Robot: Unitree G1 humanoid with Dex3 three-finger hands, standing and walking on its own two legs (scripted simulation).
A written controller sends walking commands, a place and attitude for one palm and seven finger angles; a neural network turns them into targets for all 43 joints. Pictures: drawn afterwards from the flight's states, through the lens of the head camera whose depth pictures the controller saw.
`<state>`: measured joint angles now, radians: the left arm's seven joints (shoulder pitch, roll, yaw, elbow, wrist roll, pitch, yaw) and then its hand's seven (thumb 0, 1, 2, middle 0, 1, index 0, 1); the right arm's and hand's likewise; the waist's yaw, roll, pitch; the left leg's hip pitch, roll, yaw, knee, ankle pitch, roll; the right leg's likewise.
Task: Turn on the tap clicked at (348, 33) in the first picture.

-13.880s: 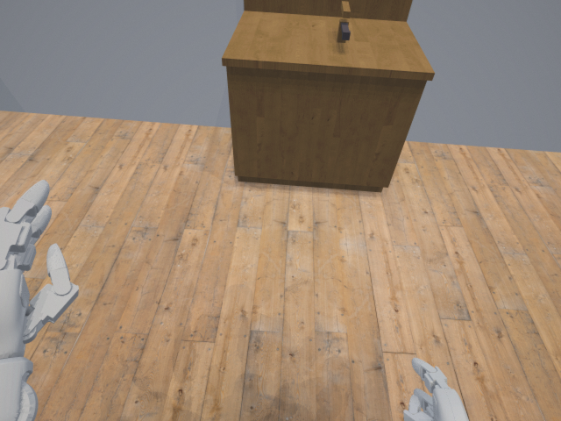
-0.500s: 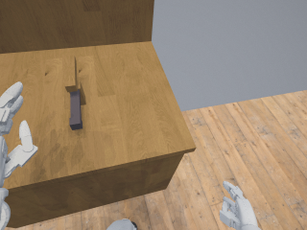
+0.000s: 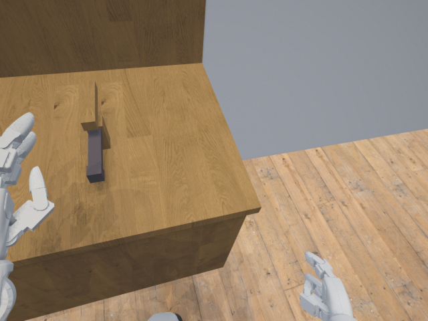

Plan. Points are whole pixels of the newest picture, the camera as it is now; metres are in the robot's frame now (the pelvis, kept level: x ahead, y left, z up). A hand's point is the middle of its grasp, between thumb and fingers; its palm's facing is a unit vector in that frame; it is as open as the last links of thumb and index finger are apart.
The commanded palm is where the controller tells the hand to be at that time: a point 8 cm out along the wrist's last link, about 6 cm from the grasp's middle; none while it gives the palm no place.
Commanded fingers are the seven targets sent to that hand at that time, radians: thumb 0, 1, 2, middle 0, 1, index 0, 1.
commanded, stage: shuffle to correct the standing spot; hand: left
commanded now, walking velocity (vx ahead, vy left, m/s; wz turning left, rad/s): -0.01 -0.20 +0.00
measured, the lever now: (95, 173) +0.37 +0.28 +0.01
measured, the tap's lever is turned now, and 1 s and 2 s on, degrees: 0 0 0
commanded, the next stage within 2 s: come to a stop and stand still in 0.46 s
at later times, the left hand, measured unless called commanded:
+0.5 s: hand (96, 198) +0.24 +0.19 +0.16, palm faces +0.28 -0.88 -0.39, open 7.4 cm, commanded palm +0.18 +0.24 +0.18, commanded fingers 0.00 0.90 0.90 -0.20 -0.30 -0.20 -0.30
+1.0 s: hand (80, 200) +0.24 +0.21 +0.15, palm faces +0.29 -0.89 -0.36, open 7.4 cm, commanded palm +0.17 +0.26 +0.18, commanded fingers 0.00 0.90 0.90 -0.20 -0.30 -0.20 -0.30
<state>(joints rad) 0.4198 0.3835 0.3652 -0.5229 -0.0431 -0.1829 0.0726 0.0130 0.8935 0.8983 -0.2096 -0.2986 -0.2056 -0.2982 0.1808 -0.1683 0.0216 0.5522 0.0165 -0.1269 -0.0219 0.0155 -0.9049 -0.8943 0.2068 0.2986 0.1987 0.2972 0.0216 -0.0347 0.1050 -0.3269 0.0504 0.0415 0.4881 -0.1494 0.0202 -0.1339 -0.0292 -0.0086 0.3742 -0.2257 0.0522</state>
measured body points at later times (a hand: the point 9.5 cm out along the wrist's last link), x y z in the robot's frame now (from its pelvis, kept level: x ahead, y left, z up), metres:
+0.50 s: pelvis +0.02 -0.04 -0.01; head +0.05 -0.02 +0.44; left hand +0.22 +0.24 +0.18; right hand +0.19 -0.28 -0.08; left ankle +0.07 +0.10 -0.74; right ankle -0.02 -0.17 -0.74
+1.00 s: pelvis +0.01 -0.02 -0.01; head +0.03 +0.01 +0.44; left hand +0.21 +0.26 +0.17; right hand +0.18 -0.26 -0.06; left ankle +0.07 +0.10 -0.74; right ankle -0.02 -0.17 -0.74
